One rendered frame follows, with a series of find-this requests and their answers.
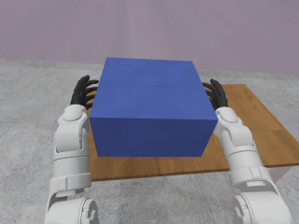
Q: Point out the left robot upper arm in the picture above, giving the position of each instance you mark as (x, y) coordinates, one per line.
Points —
(75, 211)

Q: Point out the robot right hand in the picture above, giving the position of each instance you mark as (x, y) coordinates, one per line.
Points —
(217, 95)

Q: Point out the table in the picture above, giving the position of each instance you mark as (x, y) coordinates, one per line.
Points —
(277, 148)

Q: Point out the carton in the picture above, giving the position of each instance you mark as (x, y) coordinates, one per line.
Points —
(151, 108)

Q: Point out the left robot forearm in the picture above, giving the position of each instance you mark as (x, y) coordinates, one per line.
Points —
(70, 156)

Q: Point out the robot left hand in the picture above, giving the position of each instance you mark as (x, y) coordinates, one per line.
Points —
(79, 96)

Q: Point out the right robot forearm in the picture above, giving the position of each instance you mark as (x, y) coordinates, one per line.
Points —
(245, 165)

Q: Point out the right robot upper arm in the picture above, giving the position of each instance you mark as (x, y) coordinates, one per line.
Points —
(259, 207)

